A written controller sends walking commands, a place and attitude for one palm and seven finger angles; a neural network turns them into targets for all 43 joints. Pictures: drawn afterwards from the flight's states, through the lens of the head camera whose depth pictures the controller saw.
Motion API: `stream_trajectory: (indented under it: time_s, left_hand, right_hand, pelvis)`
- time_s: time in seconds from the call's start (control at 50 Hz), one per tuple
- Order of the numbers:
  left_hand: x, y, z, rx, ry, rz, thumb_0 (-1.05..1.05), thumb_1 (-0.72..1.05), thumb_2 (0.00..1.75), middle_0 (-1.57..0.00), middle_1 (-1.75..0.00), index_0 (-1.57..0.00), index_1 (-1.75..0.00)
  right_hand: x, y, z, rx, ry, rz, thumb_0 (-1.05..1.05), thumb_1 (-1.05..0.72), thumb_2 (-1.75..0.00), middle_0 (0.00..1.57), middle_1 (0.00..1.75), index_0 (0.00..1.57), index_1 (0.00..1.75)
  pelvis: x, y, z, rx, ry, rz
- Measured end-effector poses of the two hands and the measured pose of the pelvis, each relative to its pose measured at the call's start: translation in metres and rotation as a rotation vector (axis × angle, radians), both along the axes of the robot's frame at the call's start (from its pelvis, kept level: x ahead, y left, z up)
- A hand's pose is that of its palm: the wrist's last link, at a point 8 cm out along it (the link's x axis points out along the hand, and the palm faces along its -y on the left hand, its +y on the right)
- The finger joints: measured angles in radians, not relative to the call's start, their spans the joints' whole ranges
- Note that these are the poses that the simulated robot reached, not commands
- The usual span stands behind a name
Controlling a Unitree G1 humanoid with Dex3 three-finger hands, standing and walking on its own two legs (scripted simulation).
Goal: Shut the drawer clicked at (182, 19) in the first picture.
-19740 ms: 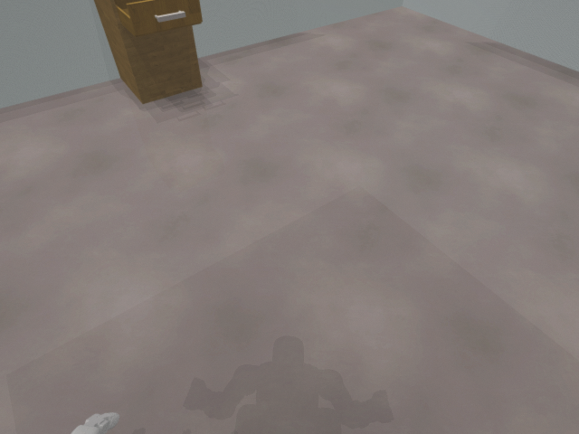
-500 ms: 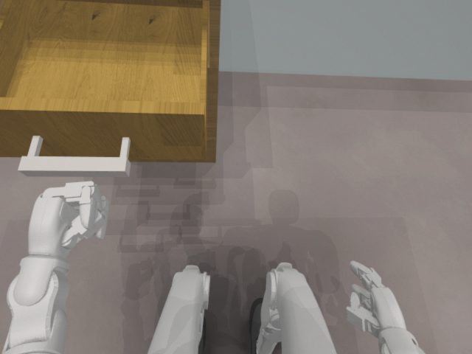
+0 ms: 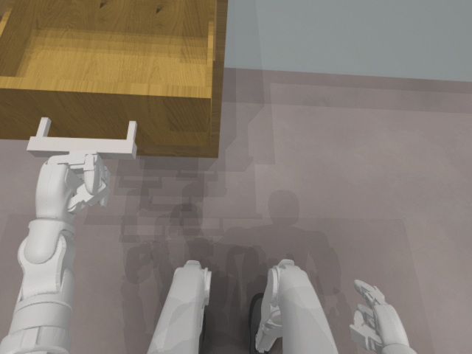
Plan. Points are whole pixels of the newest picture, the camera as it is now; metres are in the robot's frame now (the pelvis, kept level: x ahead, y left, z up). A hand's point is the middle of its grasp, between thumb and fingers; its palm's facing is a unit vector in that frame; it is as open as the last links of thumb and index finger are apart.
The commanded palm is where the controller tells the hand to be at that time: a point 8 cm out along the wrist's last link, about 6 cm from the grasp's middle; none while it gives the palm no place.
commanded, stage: push the drawer shut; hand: left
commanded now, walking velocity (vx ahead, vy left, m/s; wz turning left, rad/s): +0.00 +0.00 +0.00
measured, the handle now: (87, 136) +0.43 +0.27 +0.01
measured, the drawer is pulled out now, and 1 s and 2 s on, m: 0.22 0.09 0.00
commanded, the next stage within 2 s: none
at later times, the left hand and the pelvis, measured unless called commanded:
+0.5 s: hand (112, 140) +0.43 +0.23 +0.01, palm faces +0.07 -1.00 -0.06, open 3.1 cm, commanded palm +0.44 +0.27 +0.02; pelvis -0.01 +0.00 +0.00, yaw +0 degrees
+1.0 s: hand (117, 111) +0.49 +0.24 +0.01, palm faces +0.07 -1.00 -0.06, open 3.2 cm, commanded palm +0.49 +0.26 +0.02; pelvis +0.00 +0.00 +0.00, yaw -1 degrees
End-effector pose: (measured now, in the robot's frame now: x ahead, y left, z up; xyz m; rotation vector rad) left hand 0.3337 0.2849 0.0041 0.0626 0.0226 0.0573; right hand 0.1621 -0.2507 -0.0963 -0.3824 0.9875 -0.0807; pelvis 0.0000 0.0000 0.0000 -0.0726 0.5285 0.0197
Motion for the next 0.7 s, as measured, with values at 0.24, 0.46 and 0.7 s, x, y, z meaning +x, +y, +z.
stream_trajectory:
  time_s: [0.24, 0.46, 0.7]
  left_hand:
    - [0.033, 0.002, 0.003, -0.001, 0.007, -0.004, -0.03, 0.81, 0.98, -1.40, -1.60, -1.40, -1.60]
    - [0.069, 0.002, 0.005, 0.001, 0.001, 0.008, 0.00, 0.83, 0.98, -1.40, -1.60, -1.40, -1.60]
    - [0.103, 0.004, 0.005, 0.002, -0.005, 0.009, 0.00, 0.83, 0.97, -1.40, -1.60, -1.40, -1.60]
  right_hand:
    - [-0.026, -0.008, 0.004, -0.031, 0.031, -0.024, 0.01, -0.90, -0.90, 0.20, 0.30, 0.20, 0.30]
    - [-0.060, -0.016, 0.003, -0.049, 0.123, -0.069, 0.01, -0.90, -0.90, 0.20, 0.30, 0.20, 0.30]
    - [-0.086, -0.018, 0.000, -0.054, 0.227, -0.110, 0.00, -0.90, -0.90, 0.20, 0.30, 0.20, 0.30]
  pelvis:
    - [-0.009, -0.001, 0.001, -0.004, -0.004, 0.003]
    - [-0.008, 0.000, 0.002, -0.004, 0.008, -0.004]
    - [-0.005, 0.002, 0.000, -0.009, 0.029, -0.012]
